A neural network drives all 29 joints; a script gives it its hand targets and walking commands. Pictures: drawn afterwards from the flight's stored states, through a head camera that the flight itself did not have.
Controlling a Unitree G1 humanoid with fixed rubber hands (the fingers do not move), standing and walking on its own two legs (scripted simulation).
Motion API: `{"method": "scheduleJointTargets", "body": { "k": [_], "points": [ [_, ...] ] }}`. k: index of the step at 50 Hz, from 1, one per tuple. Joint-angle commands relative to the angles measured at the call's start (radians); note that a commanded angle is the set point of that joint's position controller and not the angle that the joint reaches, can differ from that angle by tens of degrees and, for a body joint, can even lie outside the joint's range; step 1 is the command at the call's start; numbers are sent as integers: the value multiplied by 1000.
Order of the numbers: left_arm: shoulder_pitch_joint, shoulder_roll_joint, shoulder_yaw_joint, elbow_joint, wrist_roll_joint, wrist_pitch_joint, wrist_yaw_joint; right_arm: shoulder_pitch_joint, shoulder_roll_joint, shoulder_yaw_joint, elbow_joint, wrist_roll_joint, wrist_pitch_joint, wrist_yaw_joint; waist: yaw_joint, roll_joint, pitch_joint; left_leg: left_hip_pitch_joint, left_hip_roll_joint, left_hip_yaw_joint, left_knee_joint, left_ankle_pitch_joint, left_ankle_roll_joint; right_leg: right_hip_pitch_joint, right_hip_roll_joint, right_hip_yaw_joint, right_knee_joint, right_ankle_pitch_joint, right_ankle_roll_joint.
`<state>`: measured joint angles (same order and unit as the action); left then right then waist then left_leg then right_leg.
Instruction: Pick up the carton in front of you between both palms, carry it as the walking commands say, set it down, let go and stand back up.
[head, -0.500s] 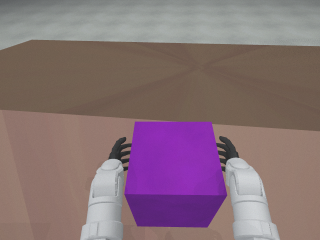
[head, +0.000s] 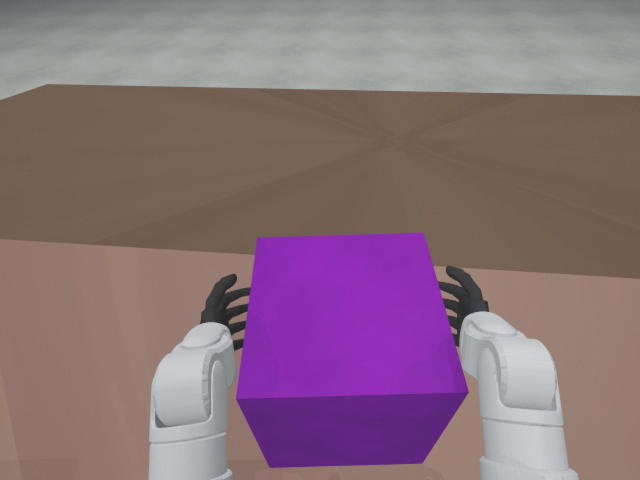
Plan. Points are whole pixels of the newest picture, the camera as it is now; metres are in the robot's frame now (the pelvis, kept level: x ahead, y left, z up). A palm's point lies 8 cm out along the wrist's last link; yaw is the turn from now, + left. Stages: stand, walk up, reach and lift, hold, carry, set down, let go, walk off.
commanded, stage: carry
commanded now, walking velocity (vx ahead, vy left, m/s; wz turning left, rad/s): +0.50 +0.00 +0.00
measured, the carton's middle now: (343, 355) +0.28 +0.00 +0.02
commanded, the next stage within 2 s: none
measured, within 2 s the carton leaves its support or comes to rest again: neither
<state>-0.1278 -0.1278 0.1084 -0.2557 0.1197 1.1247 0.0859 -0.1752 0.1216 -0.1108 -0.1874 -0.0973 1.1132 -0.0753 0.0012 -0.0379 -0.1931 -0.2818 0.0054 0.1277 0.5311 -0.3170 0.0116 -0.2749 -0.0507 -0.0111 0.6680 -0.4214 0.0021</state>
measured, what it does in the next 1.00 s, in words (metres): walks ahead: right foot, then left foot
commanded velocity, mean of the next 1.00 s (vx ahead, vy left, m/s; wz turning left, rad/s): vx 0.50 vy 0.00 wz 0.00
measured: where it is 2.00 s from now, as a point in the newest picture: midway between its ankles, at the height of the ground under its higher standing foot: (345, 261)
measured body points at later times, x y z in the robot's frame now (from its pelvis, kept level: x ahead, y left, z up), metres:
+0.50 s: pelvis +0.27 -0.04 +0.02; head +0.28 -0.05 +0.47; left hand +0.54 +0.13 +0.10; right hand +0.57 -0.17 +0.10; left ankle +0.33 +0.11 -0.67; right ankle +0.20 -0.10 -0.73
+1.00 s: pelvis +0.62 +0.01 +0.02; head +0.63 +0.01 +0.47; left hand +0.89 +0.15 +0.08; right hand +0.88 -0.16 +0.08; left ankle +0.55 +0.07 -0.73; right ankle +0.71 -0.14 -0.68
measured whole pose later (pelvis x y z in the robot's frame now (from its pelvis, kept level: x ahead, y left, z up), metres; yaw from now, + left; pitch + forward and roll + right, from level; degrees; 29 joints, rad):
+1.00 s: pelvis +0.62 +0.01 +0.02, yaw -2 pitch +5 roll -1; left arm -0.06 -0.13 0.07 -0.36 0.11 1.14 0.08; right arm -0.07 0.13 -0.08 -0.35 -0.09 1.14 -0.09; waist -0.02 0.01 -0.07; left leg -0.11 0.03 0.24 0.27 -0.25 0.05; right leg -0.61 -0.11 -0.12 0.76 -0.17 -0.01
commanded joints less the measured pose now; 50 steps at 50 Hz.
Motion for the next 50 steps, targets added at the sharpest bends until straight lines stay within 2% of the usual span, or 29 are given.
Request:
{"method": "scheduleJointTargets", "body": {
  "k": [1,2,3,4,8,9,10,11,12,13,14,16,17,19,24,30,32,33,34,35,36,37,38,39,40,41,43,46,50],
  "points": [
    [-517,-870,-738,-146,-414,45,-247,-390,879,704,-136,355,36,220,-31,327,-123,611,382,-546,-196,552,220,-603,35,-118,315,-114,4],
    [-507,-878,-737,-146,-423,50,-256,-404,890,713,-177,354,47,214,-36,220,-97,639,398,-529,-186,596,234,-666,3,-78,314,-188,-8],
    [-489,-881,-729,-151,-429,55,-261,-413,913,719,-207,361,55,211,-39,146,-106,641,390,-485,-194,535,216,-672,-14,-68,278,-201,-14],
    [-492,-887,-729,-159,-440,59,-262,-446,908,723,-244,372,61,209,-38,122,-96,614,370,-419,-212,476,182,-643,-26,-73,193,-162,-18],
    [-460,-856,-706,-183,-425,79,-240,-459,856,737,-294,407,93,215,-15,204,-95,301,242,-109,-229,380,73,-206,43,-184,-92,180,-15],
    [-443,-845,-698,-179,-416,85,-235,-454,842,735,-292,412,101,218,3,186,-116,198,211,-34,-151,418,48,-12,81,-246,-159,272,-17],
    [-433,-833,-687,-172,-406,91,-231,-439,827,733,-290,415,110,221,8,146,-153,102,176,28,-32,462,26,186,113,-291,-182,273,-26],
    [-418,-823,-670,-156,-394,97,-228,-436,804,728,-288,418,119,223,18,79,-211,-19,141,77,130,369,-6,386,47,-213,-189,198,-32],
    [-410,-797,-654,-143,-377,105,-224,-464,784,726,-298,420,131,228,36,-141,-223,-195,54,91,423,115,-54,458,-222,253,-390,-100,-103],
    [-433,-800,-648,-124,-369,110,-223,-513,778,725,-294,425,143,233,35,-250,-183,-412,-26,-9,606,-175,-45,507,-401,599,-494,-24,-226],
    [-463,-818,-654,-143,-379,117,-222,-519,801,725,-261,425,149,237,24,-146,-160,-460,62,-106,721,-167,-2,464,-408,557,-466,55,-255],
    [-511,-871,-674,-155,-400,119,-227,-517,853,713,-234,429,144,243,20,9,-145,-470,129,-119,711,-62,16,394,-342,364,-444,212,-209],
    [-529,-899,-689,-158,-410,114,-232,-509,871,712,-224,423,137,243,16,24,-137,-440,145,-118,638,-4,12,354,-317,274,-458,278,-174],
    [-536,-924,-705,-164,-425,104,-244,-488,917,714,-206,403,119,236,17,-21,-137,-390,127,-80,519,43,-3,335,-274,148,-476,358,-139],
    [-482,-907,-717,-157,-444,96,-271,-392,928,708,-185,339,92,210,17,-75,-85,-413,79,10,232,158,-19,401,-204,-19,-475,541,-128],
    [-432,-881,-703,-136,-420,89,-277,-394,908,725,-210,351,94,216,25,-122,14,-275,32,110,-5,293,21,372,-176,-122,-443,724,-105],
    [-434,-881,-705,-143,-416,86,-275,-400,907,728,-216,364,93,222,16,-135,-27,-112,-8,148,-35,288,35,367,-170,-177,-313,917,-79],
    [-434,-879,-707,-147,-415,85,-274,-387,906,724,-206,366,91,226,0,-117,-78,50,-52,189,-73,251,37,322,-139,-229,-168,944,-56],
    [-432,-876,-711,-148,-411,83,-273,-382,901,720,-204,366,88,231,-17,-71,-139,270,-10,140,-71,188,38,183,-112,-224,6,788,-36],
    [-439,-872,-715,-150,-408,82,-273,-371,896,714,-198,362,87,236,-28,78,-221,451,239,-239,-146,-65,94,-15,-67,-193,263,486,-9],
    [-447,-883,-725,-170,-407,83,-271,-375,908,719,-165,363,76,243,-20,331,-267,632,471,-672,-283,-93,238,-324,74,-132,543,-3,18],
    [-454,-887,-730,-158,-406,74,-272,-355,937,724,-165,379,67,245,-20,283,-244,577,440,-644,-311,52,244,-386,29,-8,665,-30,-13],
    [-463,-917,-735,-156,-412,62,-273,-368,965,733,-177,384,56,247,-26,222,-229,520,401,-518,-283,211,225,-396,-10,7,690,-2,-34],
    [-464,-950,-739,-154,-415,49,-273,-387,989,742,-193,390,46,248,-22,99,-218,464,377,-422,-267,279,191,-389,-52,21,639,53,-45],
    [-450,-972,-744,-150,-415,38,-273,-402,1009,753,-206,401,37,249,-18,61,-198,397,358,-342,-279,322,162,-365,-78,18,571,93,-46],
    [-430,-985,-747,-146,-409,28,-271,-406,1016,762,-218,409,29,251,-14,77,-203,365,338,-278,-297,302,139,-333,-83,9,504,125,-43],
    [-382,-999,-750,-132,-395,9,-263,-383,1011,773,-233,414,20,257,-12,116,-192,339,313,-192,-322,295,132,-318,-67,-35,392,148,-31],
    [-339,-988,-755,-135,-373,-7,-248,-342,977,773,-240,417,16,270,-15,146,-139,349,286,-108,-350,327,134,-360,-57,-92,209,208,-7],
    [-357,-939,-766,-195,-380,1,-236,-333,911,763,-276,416,25,269,-18,171,-51,348,241,-17,-339,430,114,-351,-35,-163,-8,319,-5]
  ]
}}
